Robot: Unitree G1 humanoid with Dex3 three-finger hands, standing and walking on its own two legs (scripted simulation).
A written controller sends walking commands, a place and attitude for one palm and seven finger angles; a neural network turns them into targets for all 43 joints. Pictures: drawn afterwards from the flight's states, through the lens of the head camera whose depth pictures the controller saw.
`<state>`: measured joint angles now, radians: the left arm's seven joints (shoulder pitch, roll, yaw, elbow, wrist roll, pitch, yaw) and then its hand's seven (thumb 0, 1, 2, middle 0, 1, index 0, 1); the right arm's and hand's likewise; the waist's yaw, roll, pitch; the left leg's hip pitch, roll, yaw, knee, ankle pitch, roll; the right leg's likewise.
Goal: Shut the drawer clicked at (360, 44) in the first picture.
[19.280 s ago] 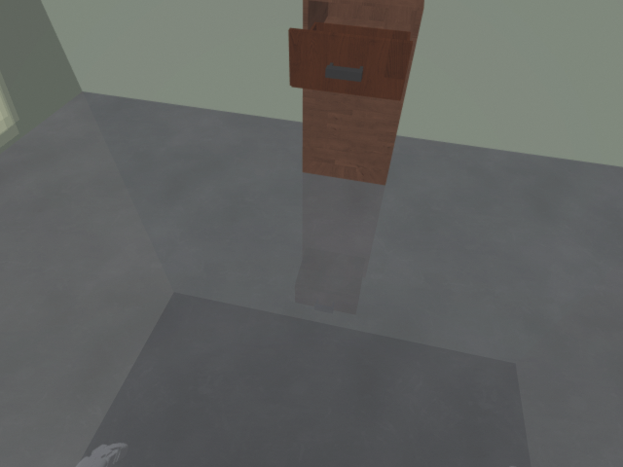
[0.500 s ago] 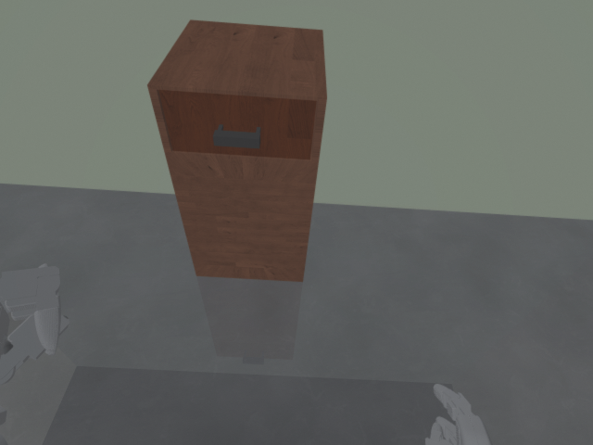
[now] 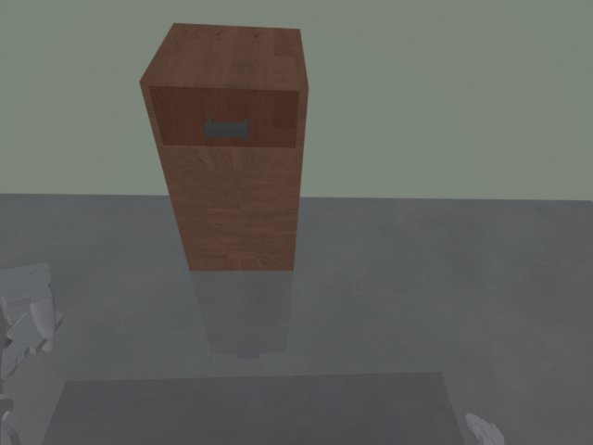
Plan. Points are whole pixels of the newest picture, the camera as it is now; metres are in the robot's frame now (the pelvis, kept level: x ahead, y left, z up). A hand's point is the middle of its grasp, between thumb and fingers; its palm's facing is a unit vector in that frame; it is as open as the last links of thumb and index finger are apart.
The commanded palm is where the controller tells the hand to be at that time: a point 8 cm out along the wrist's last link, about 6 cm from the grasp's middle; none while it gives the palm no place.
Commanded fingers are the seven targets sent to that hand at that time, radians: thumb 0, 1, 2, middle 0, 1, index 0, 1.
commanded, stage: stop stepping back and stand still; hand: left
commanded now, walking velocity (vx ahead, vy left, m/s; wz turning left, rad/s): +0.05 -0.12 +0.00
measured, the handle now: (227, 125) +0.90 +0.22 -0.05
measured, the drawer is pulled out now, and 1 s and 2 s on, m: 0.00 0.00 0.00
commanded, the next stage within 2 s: let the arm hang, fingers relaxed in 0.12 s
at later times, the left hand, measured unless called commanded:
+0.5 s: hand out of the picture +0.10 +0.18 -0.15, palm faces +0.11 -0.97 -0.22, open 3.1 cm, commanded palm none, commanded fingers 0.00 0.90 0.90 -0.80 -0.95 -0.80 -0.95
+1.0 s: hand out of the picture +0.01 +0.19 -0.15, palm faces +0.05 -0.98 -0.20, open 6.9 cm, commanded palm none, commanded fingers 0.00 0.90 0.90 -0.20 -0.30 -0.20 -0.30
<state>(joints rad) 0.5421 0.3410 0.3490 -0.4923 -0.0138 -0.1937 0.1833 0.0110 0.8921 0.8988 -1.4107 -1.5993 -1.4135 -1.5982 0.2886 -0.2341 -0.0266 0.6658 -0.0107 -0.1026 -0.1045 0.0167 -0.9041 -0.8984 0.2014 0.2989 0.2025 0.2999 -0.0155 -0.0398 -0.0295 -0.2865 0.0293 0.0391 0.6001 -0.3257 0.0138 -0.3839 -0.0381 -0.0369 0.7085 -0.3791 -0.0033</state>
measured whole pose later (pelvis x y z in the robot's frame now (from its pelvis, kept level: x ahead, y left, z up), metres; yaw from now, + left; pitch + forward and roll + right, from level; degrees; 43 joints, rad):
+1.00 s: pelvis +0.01 +0.01 +0.02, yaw +1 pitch -2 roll +0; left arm 0.28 0.15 0.00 1.12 0.01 0.00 0.03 0.00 0.91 0.90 -0.27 -0.39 -0.28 -0.38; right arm 0.32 -0.13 0.01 1.10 -0.02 0.01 -0.03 0.01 -0.92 -0.90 0.20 0.30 0.20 0.30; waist 0.00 0.02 0.03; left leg -0.15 0.02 0.10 0.42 -0.23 0.01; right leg -0.19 -0.04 -0.09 0.41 -0.20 0.00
